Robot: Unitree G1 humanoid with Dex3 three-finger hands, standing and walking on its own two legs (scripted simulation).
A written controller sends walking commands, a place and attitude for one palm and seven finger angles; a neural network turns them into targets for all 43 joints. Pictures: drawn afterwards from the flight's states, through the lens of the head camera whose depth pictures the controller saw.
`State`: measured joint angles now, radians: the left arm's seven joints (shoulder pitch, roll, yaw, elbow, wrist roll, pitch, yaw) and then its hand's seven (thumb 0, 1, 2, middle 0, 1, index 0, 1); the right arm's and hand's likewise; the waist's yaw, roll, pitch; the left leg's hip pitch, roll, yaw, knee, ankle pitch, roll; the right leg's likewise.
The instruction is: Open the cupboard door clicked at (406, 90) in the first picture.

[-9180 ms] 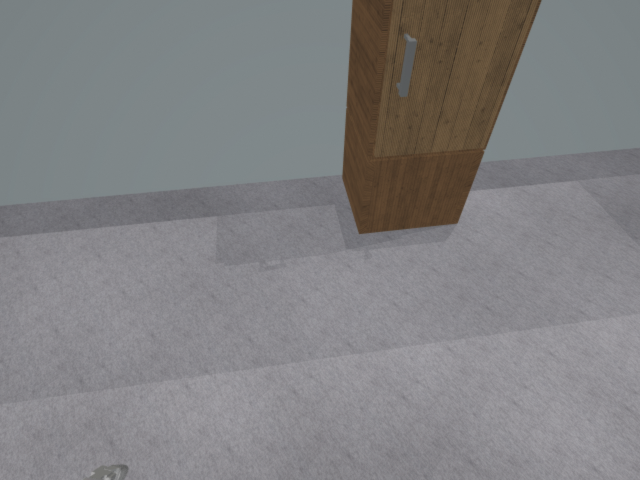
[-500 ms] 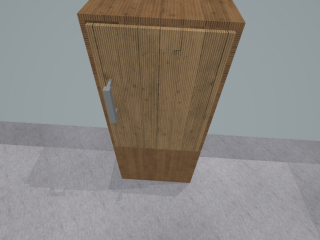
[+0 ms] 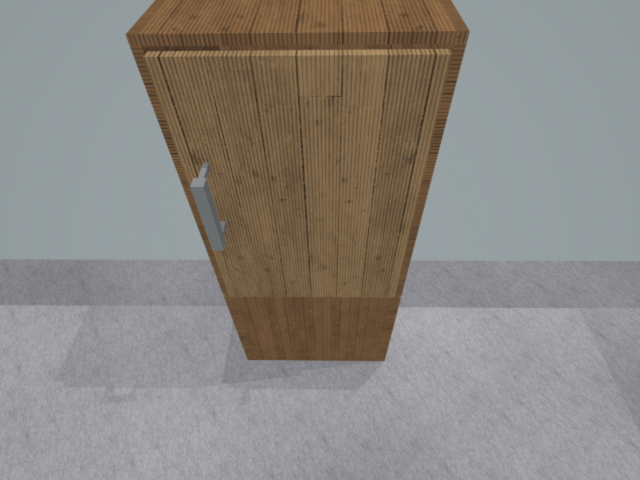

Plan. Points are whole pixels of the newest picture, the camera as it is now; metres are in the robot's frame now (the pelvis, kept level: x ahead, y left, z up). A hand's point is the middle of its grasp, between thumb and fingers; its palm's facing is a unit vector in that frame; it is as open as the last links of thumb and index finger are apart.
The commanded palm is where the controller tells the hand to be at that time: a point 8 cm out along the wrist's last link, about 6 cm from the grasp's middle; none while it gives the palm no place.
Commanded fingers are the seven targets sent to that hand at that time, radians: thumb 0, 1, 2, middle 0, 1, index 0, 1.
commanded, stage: look again from close up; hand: left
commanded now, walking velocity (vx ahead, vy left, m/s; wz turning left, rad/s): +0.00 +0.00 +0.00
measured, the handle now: (212, 208) +0.55 +0.23 -0.01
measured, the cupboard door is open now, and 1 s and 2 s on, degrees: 0 0 0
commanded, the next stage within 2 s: raise the hand with hooked fingers in 0.36 s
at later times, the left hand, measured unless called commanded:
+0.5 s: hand out of the picture +0.04 +0.15 -0.16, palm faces +0.08 -0.97 -0.23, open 7.3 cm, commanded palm +0.10 +0.21 -0.07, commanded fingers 0.00 0.83 0.87 -0.20 -0.34 -0.20 -0.34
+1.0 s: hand (178, 466) +0.15 +0.19 -0.06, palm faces +0.08 -1.00 -0.02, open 9.3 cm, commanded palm +0.14 +0.24 -0.04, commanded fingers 0.00 0.25 0.62 -0.25 -0.72 -0.25 -0.72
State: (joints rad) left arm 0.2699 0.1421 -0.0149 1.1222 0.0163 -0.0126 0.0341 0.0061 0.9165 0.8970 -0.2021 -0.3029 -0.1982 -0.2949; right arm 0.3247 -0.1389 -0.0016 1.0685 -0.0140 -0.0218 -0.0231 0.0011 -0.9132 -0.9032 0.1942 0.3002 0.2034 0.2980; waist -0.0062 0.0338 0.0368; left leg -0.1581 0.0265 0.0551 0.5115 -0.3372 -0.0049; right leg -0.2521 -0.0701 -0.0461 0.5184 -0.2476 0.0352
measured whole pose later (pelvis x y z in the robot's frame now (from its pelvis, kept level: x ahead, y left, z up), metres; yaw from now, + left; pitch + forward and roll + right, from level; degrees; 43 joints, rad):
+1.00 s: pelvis -0.04 -0.02 -0.10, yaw +2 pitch +13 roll -1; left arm 0.40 0.20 0.19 0.02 -0.26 -0.44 -0.32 0.01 0.47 0.71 -0.23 -0.58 -0.23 -0.57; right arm 0.15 -0.25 -0.04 0.47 0.01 -0.26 -0.04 0.01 -0.91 -0.90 0.19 0.30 0.20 0.30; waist 0.05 -0.02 -0.11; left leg -0.87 0.05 -0.03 1.24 -0.60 -0.03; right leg -0.93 -0.07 -0.09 1.19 -0.49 0.00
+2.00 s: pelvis -0.02 -0.01 -0.06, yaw +2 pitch +12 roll -2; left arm 0.01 0.39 0.43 0.34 -0.35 -0.28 -0.49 -0.01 -0.49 0.30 -0.30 -1.20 -0.30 -1.19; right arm 0.27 -0.27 0.04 0.55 0.03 -0.21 -0.07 0.01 -0.90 -0.90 0.20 0.30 0.21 0.30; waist 0.00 0.03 -0.09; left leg -0.70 0.06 -0.02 1.01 -0.52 -0.02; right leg -0.75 -0.06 -0.08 0.95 -0.41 0.01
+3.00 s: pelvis -0.03 -0.01 -0.06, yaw +1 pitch +13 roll -1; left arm -0.27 0.45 0.46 0.63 -0.31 -0.31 -0.54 -0.01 -0.50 0.30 -0.30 -1.20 -0.30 -1.20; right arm 0.29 -0.28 0.04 0.56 0.03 -0.17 -0.08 0.01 -0.91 -0.90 0.20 0.30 0.21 0.30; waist -0.03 0.01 -0.08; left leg -0.72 0.06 0.00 0.99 -0.50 -0.02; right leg -0.78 -0.06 -0.06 0.93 -0.38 0.02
